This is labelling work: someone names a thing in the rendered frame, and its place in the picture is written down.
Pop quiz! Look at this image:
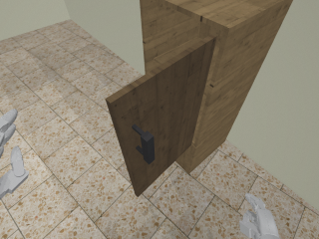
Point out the right robot hand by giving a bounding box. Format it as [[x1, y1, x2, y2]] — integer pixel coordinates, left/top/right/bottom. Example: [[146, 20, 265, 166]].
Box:
[[239, 193, 279, 239]]

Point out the left robot hand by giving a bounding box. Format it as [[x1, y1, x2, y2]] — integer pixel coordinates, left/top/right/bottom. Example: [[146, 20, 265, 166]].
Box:
[[0, 109, 30, 200]]

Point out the cupboard door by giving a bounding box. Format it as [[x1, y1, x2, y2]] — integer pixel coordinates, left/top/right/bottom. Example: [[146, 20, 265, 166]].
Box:
[[105, 34, 217, 197]]

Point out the handle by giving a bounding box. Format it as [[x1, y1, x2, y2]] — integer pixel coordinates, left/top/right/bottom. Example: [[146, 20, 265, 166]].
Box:
[[132, 124, 156, 164]]

